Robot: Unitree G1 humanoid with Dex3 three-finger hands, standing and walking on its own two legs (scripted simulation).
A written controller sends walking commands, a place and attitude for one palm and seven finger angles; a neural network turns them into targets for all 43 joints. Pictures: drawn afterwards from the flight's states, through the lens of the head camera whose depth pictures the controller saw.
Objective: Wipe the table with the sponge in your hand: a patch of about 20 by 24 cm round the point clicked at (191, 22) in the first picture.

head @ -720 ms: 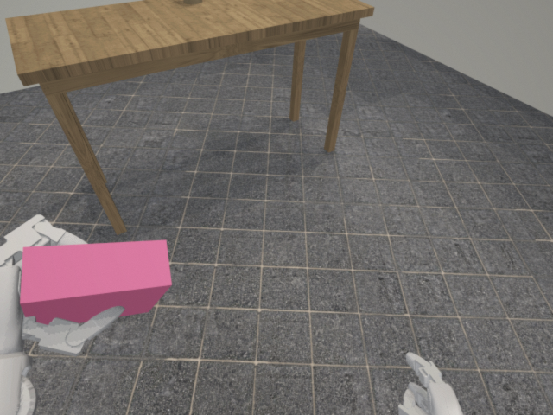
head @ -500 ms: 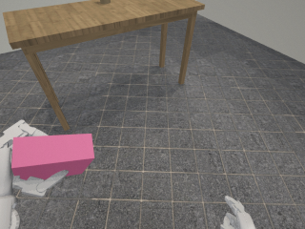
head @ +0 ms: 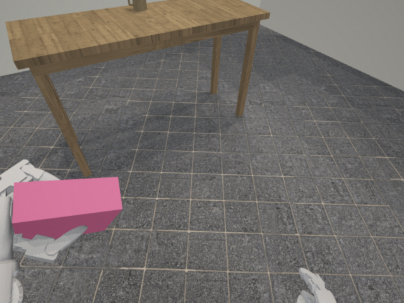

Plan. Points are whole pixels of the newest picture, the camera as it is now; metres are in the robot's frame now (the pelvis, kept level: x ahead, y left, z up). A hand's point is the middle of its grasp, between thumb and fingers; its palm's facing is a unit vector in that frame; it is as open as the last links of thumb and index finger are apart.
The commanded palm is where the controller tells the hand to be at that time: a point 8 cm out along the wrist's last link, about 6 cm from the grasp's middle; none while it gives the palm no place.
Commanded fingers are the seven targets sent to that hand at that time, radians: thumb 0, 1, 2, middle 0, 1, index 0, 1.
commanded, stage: walk to a spot facing it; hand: left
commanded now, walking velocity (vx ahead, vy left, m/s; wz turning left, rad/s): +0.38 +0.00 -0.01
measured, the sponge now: (83, 209) +0.23 +0.20 +0.14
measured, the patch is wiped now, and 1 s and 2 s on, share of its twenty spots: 0.00 0.00 0.00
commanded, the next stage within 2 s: none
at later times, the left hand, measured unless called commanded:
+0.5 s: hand (76, 148) +0.33 +0.25 +0.16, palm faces +0.41 -0.83 -0.38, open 9.5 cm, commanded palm +0.27 +0.28 +0.18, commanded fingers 0.00 0.10 1.30 -1.20 -1.60 -1.20 -1.60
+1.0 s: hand (155, 95) +0.50 +0.13 +0.17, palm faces +0.29 -0.79 -0.54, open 9.5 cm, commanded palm +0.44 +0.19 +0.18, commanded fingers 0.00 0.10 1.30 -1.20 -1.60 -1.20 -1.60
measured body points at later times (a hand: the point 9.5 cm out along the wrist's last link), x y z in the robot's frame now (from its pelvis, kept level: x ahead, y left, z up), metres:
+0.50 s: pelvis +0.11 +0.00 +0.00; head +0.12 +0.02 +0.45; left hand +0.30 +0.29 +0.18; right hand +0.27 -0.22 -0.08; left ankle +0.11 +0.12 -0.73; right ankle +0.06 -0.11 -0.66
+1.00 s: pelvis +0.27 -0.08 +0.00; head +0.32 -0.10 +0.45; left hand +0.48 +0.18 +0.20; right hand +0.43 -0.34 -0.11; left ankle +0.28 +0.06 -0.62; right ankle +0.27 -0.14 -0.73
